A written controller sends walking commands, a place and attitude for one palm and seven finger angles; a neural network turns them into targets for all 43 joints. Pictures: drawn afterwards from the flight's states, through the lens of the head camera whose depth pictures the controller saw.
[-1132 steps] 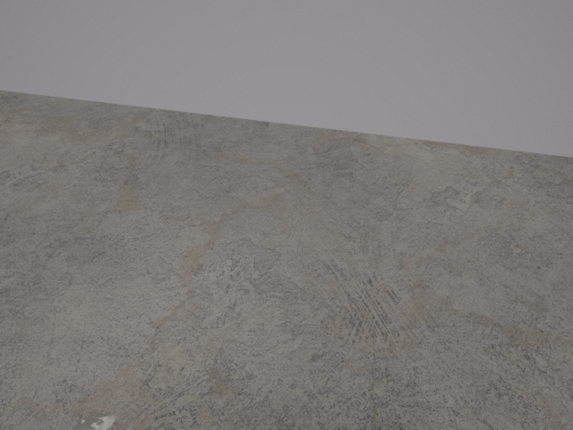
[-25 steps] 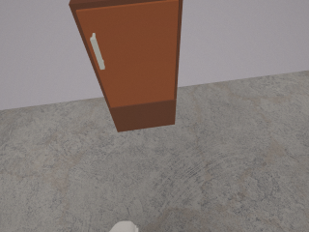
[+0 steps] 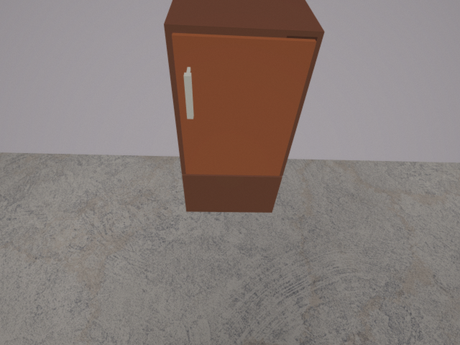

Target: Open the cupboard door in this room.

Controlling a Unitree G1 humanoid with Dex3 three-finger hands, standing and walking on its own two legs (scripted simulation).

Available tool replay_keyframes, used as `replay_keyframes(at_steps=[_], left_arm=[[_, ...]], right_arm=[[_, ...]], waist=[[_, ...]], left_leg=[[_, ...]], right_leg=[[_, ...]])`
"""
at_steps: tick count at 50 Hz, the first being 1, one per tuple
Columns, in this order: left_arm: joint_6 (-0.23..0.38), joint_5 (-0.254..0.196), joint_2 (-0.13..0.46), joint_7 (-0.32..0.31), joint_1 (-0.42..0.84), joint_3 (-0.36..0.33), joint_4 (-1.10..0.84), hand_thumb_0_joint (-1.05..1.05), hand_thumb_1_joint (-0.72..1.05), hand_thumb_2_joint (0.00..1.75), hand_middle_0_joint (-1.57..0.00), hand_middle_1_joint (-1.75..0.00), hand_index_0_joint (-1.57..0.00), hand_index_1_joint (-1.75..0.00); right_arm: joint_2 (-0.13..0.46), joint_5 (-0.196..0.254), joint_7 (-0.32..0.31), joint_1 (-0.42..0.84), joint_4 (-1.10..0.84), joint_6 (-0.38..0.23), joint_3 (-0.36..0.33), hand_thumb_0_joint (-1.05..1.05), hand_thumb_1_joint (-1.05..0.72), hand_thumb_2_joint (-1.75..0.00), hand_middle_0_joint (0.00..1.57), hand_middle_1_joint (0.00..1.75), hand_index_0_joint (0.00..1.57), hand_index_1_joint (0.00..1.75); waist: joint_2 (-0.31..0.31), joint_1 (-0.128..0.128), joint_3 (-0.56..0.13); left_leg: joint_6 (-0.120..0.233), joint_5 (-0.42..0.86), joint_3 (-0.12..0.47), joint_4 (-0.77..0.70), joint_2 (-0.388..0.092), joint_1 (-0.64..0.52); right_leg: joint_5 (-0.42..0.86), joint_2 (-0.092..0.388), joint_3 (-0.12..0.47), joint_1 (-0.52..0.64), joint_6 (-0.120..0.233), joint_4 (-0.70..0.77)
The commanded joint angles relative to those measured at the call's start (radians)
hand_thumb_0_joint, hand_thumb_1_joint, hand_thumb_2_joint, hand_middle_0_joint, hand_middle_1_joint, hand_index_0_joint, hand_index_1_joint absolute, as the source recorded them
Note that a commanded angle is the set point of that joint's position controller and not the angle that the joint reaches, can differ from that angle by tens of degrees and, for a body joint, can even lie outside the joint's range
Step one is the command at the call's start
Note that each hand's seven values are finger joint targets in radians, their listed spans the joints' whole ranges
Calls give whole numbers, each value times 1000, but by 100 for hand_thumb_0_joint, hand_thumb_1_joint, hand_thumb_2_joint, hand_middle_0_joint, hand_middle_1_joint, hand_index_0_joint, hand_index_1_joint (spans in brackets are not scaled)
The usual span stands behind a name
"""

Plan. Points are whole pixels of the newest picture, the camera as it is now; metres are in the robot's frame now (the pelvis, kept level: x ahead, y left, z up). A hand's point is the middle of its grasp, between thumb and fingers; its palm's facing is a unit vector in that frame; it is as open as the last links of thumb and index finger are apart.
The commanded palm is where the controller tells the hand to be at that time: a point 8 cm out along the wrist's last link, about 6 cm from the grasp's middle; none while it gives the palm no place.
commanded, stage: take the last steps up to it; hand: left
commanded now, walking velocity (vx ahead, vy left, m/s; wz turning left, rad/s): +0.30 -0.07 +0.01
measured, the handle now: (189, 93) +0.83 +0.18 -0.03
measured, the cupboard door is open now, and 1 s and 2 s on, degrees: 0 0 0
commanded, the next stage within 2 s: come to a stop and stand still in 0.74 s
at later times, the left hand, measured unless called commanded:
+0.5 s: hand out of the picture +0.07 +0.11 -0.18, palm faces +0.12 -0.98 -0.16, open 7.3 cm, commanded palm none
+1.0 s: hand (171, 247) +0.37 +0.16 -0.17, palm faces +0.05 -0.98 -0.21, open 7.3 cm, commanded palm none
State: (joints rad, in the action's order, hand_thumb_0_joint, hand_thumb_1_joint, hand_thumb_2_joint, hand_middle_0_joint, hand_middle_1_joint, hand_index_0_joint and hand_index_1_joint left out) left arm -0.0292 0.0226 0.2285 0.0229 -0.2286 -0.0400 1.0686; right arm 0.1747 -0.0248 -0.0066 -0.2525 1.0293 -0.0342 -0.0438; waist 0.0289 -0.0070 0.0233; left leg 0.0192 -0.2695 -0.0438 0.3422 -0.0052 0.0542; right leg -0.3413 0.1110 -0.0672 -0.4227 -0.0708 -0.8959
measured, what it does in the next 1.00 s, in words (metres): walks ahead: right foot, then left foot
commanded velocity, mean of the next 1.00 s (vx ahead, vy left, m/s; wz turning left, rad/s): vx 0.15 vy -0.02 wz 0.02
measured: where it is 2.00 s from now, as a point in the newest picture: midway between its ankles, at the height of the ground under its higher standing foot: outside the picture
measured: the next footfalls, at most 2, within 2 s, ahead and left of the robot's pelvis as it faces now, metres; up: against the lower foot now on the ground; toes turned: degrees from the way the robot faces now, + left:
right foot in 0.14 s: +0.11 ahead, -0.15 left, +0.00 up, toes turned -8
left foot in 0.62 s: +0.29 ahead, +0.10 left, +0.00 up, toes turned +11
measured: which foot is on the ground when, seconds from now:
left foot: down 0.00-0.14, up 0.16-0.60, down 0.62-1.00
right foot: up 0.00-0.12, down 0.14-0.62, up 0.64-0.98, down 1.00-1.00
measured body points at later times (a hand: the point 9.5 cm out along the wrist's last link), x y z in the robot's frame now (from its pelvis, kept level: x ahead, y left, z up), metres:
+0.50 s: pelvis +0.13 -0.04 +0.00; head +0.14 -0.05 +0.45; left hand +0.07 +0.17 -0.16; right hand +0.19 -0.28 -0.16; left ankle +0.21 +0.10 -0.71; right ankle +0.08 -0.15 -0.75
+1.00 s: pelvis +0.29 -0.03 -0.01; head +0.30 -0.03 +0.44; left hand +0.36 +0.22 -0.16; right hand +0.28 -0.25 -0.17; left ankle +0.25 +0.09 -0.75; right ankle +0.36 -0.16 -0.74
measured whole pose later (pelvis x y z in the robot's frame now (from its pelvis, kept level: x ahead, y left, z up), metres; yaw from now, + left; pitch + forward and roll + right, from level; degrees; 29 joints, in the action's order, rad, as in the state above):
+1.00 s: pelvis +0.29 -0.03 -0.01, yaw +2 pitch -1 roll +2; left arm 0.01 0.02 0.19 -0.01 -0.15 -0.04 1.03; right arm 0.14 -0.02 -0.02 -0.30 1.12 -0.03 -0.04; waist 0.03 0.02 0.05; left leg -0.01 -0.30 -0.16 0.45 -0.04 0.13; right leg -0.14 0.11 -0.08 -0.35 -0.04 -0.58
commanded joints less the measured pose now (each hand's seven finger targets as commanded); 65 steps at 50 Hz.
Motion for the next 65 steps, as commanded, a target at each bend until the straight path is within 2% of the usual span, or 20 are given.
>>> replay_keyframes(at_steps=[1, 5, 6, 7, 9, 11, 14, 25, 29, 30, 31, 33, 35, 38, 46, 49, 52, 54, 57, 65], left_arm=[[40, -2, 38, 6, 95, -7, -101, 0, 90, 90, -20, -30, -20, -30], [57, 1, 55, 4, -71, -21, -36, 0, 90, 90, -20, -30, -20, -30], [69, 6, 104, -3, -178, -33, -3, 0, 90, 90, -20, -30, -20, -30], [79, 9, 200, -15, -284, -53, 27, 0, 90, 90, -20, -30, -20, -30], [76, -8, 178, -31, -242, -51, 16, 0, 90, 90, -20, -30, -20, -30], [78, -6, 95, -37, -111, -30, -19, 0, 90, 90, -20, -30, -20, -30], [97, -3, 44, -42, -78, -17, -24, 0, 90, 90, -20, -30, -20, -30], [110, 3, 60, -40, -191, -20, 50, 0, 90, 90, -20, -30, -20, -30], [95, -4, 53, -40, -164, -19, 52, 0, 90, 90, -20, -30, -20, -30], [92, -8, 14, -35, -194, -14, 42, 0, 90, 90, -20, -30, -20, -30], [94, -15, -31, -28, -213, -2, 19, 0, 90, 90, -20, -30, -20, -30], [82, -6, -4, -32, -108, -4, 0, 0, 90, 90, -20, -30, -20, -30], [78, 2, -19, -19, -78, -11, 5, 0, 90, 90, -20, -30, -20, -30], [60, 2, -48, -19, -133, -9, 20, 0, 90, 90, -20, -30, -20, -30], [35, -5, -41, -35, -47, 5, -25, 0, 90, 90, -20, -30, -20, -30], [42, -2, 39, -47, -104, -4, -12, 0, 90, 90, -20, -30, -20, -30], [43, -2, 164, -55, -75, -24, -34, 0, 90, 90, -20, -30, -20, -30], [41, -2, 154, -66, -55, -36, -40, 0, 90, 90, -20, -30, -20, -30], [27, 3, 153, -76, -4, -47, -76, 0, 90, 90, -20, -30, -20, -30], [13, 16, 155, -65, 68, -56, -122, 0, 90, 90, -20, -30, -20, -30]], right_arm=[[187, -7, -13, -55, -9, -5, -42, 0, -90, -90, 20, 30, 20, 30], [165, -4, -14, -45, 15, -1, -36, 0, -90, -90, 20, 30, 20, 30], [131, 3, -10, -54, 14, -5, -28, 0, -90, -90, 20, 30, 20, 30], [56, 11, -4, -60, -14, -10, -11, 0, -90, -90, 20, 30, 20, 30], [112, 11, 3, 51, -44, 4, -26, 0, -90, -90, 20, 30, 20, 30], [97, 1, 14, 38, -24, 11, -31, 0, -90, -90, 20, 30, 20, 30], [45, -5, 21, -68, 20, 30, -28, 0, -90, -90, 20, 30, 20, 30], [21, 5, 37, 135, -55, 1, -16, 0, -90, -90, 20, 30, 20, 30], [68, -1, 22, -51, 4, -20, -24, 0, -90, -90, 20, 30, 20, 30], [148, -10, 10, -175, 35, -30, -41, 0, -90, -90, 20, 30, 20, 30], [250, -10, -1, -260, 52, -26, -63, 0, -90, -90, 20, 30, 20, 30], [217, 1, -11, -171, 34, -12, -57, 0, -90, -90, 20, 30, 20, 30], [127, -3, -13, -82, 13, -24, -31, 0, -90, -90, 20, 30, 20, 30], [84, 3, -18, -56, 12, -41, -22, 0, -90, -90, 20, 30, 20, 30], [103, 1, -24, -24, 24, -17, -16, 0, -90, -90, 20, 30, 20, 30], [87, 11, -24, -21, 40, 4, -20, 0, -90, -90, 20, 30, 20, 30], [29, 24, -16, -96, 40, 48, -27, 0, -90, -90, 20, 30, 20, 30], [59, 23, -24, -61, 27, 66, -32, 0, -90, -90, 20, 30, 20, 30], [68, 22, -17, -17, 8, 76, -35, 0, -90, -90, 20, 30, 20, 30], [53, 18, -1, -51, -26, 65, -23, 0, -90, -90, 20, 30, 20, 30]], waist=[[-189, 38, 95], [-113, -37, 48], [9, -84, 1], [304, -115, -45], [240, -120, 38], [76, -45, 109], [64, 16, 63], [104, -27, 109], [-14, 72, 36], [-170, 105, -64], [-362, 114, -127], [-240, 94, -60], [-132, 51, 38], [-113, 6, -16], [-158, -8, 12], [-82, -42, 8], [172, -13, -47], [228, -38, -62], [124, -37, -101], [200, 5, -99]], left_leg=[[142, 77, 189, -131, -276, 66], [73, -2, 127, 57, -201, 216], [33, -52, 48, 250, -127, 331], [-9, -278, -61, 545, -4, 534], [6, -271, 59, 818, -69, 602], [-6, -112, 53, 836, -117, 573], [-36, -11, 13, 748, -127, 476], [-29, 21, -60, 353, -104, 443], [-12, 95, -93, 154, -57, 70], [42, 123, 101, 77, -205, -124], [143, 195, 407, -24, -430, -245], [181, 27, 407, -100, -444, -65], [150, 99, 261, -131, -371, 83], [126, 297, 98, -122, -305, 99], [104, 597, -16, -9, -259, 127], [13, 379, -40, 118, -183, 162], [-55, -250, -83, 372, -31, 261], [-51, -360, 7, 606, -29, 309], [-57, -292, 63, 752, -13, 376], [-56, -134, -17, 355, -3, 200]], right_leg=[[-4, 1, -13, -26, 16, 191], [118, -52, -58, 307, 40, 411], [53, 28, 49, 478, 72, 486], [-25, 268, 387, 609, 166, 624], [-269, 331, 525, 413, 251, 763], [-230, 266, 354, 261, 223, 757], [-14, 181, 139, 205, 185, 754], [251, 187, 61, 312, 219, 695], [335, 110, -29, 205, 158, 422], [213, 22, -82, 82, 108, 177], [-234, -80, -105, -109, 70, -88], [-208, -18, 24, -181, 87, -304], [-84, 22, 46, -157, 74, -282], [2, 20, 32, -72, 54, -186], [108, -22, -17, 111, 32, 233], [414, 11, 6, 259, 36, 472], [917, 286, 214, 321, 215, 482], [1032, 314, 259, 315, 293, 488], [922, 280, 197, 336, 275, 468], [345, 181, 150, 173, 200, 524]])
